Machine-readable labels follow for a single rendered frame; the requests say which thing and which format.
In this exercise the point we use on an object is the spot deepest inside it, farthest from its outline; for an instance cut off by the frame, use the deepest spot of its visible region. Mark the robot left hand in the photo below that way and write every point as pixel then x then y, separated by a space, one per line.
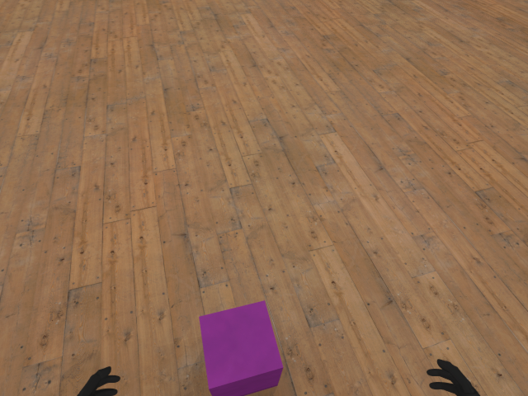
pixel 97 380

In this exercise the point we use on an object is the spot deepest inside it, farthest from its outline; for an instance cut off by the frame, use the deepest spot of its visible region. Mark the robot right hand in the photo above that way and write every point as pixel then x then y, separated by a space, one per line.
pixel 461 385

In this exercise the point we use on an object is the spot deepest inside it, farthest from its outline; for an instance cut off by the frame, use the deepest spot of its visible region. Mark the carton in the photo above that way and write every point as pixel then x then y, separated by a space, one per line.
pixel 241 354

